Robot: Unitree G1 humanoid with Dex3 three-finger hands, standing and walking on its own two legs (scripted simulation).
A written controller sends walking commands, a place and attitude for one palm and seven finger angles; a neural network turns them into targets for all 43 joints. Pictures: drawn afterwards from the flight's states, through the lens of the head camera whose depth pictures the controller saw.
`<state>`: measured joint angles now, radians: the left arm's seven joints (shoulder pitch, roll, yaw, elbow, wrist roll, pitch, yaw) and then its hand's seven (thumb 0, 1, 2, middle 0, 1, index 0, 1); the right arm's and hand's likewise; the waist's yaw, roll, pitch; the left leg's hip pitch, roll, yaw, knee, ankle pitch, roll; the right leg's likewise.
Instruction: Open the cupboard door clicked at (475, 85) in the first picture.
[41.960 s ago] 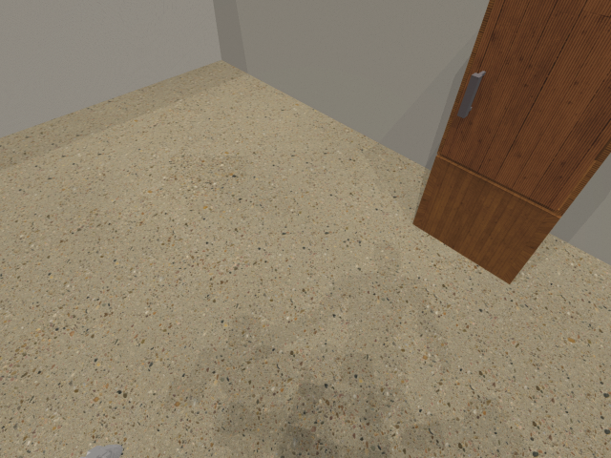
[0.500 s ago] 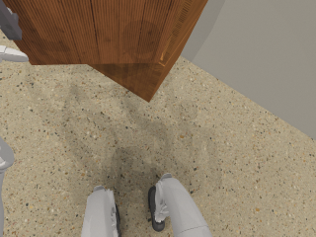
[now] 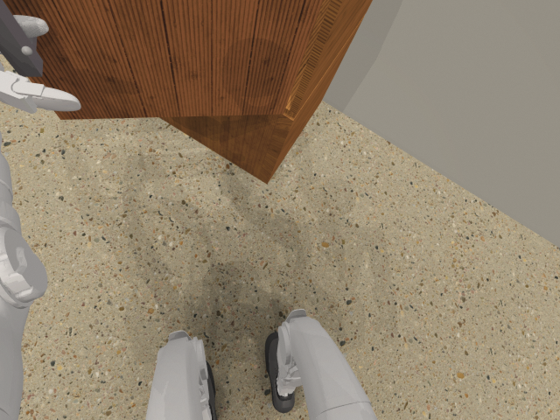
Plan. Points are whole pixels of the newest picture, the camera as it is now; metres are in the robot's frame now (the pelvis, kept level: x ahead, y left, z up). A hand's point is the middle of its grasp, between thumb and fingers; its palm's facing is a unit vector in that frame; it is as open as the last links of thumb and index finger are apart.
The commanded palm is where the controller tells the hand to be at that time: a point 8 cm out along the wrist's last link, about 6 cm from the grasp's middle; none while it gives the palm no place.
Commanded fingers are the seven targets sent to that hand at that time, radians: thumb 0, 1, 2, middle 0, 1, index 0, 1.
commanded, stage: slide the fingers in behind the handle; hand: left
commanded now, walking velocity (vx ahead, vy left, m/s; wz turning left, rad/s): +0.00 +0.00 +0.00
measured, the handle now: (2, 11) +0.61 +0.26 +0.05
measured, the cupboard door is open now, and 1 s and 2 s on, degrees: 39 39 62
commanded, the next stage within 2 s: close the thumb around the handle in 0.38 s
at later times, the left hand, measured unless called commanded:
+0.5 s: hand (27, 51) +0.56 +0.24 +0.05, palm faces +0.05 -1.00 -0.02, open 14.1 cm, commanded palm +0.55 +0.25 +0.05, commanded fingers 0.00 -0.39 0.35 -0.31 -1.21 -0.31 -1.21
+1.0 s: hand (27, 50) +0.57 +0.24 +0.05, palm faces +0.05 -1.00 -0.02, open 7.2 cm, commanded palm +0.56 +0.24 +0.05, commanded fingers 0.00 0.90 0.90 -0.40 -1.35 -0.40 -1.35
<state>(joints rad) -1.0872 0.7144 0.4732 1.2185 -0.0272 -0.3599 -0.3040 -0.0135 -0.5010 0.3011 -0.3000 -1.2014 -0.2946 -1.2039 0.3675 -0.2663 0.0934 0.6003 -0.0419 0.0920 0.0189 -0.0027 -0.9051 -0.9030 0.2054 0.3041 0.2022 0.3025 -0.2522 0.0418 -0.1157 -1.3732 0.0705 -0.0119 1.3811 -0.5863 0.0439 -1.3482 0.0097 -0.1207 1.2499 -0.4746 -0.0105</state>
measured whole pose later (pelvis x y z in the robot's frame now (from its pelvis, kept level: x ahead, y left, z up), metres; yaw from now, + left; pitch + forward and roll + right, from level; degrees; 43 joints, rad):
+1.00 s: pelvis +0.01 +0.00 +0.00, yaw +0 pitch +33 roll -7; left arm -1.09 0.69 0.45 1.23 -0.04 -0.38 -0.29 0.00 0.48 0.72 -0.35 -1.31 -0.36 -1.31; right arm 0.36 -0.26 0.09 0.61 -0.04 0.10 0.02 0.00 -0.91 -0.90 0.21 0.30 0.20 0.30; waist -0.24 0.04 -0.12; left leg -1.36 0.06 -0.02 1.38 -0.59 0.05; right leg -1.33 0.01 -0.12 1.24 -0.48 -0.01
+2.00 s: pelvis +0.03 +0.00 +0.04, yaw +1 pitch +26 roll -3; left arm -0.30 0.13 0.22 0.53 -0.12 -0.48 0.14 0.02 0.68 0.73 -0.31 -1.35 -0.39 -1.35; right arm 0.25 -0.23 -0.01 0.54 -0.03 0.05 0.07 0.00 -0.91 -0.90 0.20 0.30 0.20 0.30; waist -0.08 0.02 -0.18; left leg -1.07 0.04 0.05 1.21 -0.59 0.04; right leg -1.09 0.00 -0.05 1.15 -0.50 0.00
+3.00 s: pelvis +0.00 -0.05 +0.03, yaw +6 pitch +20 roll +1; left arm -0.16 -0.05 -0.06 0.55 0.07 -0.58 0.54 0.00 -0.39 0.35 -0.34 -1.12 -0.30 -1.12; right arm 0.18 -0.20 -0.02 0.66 -0.09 -0.04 0.01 0.01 -0.91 -0.90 0.20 0.30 0.20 0.30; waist -0.02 0.01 -0.17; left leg -1.04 0.01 -0.01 1.23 -0.53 -0.02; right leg -1.07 -0.03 -0.10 1.23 -0.51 -0.07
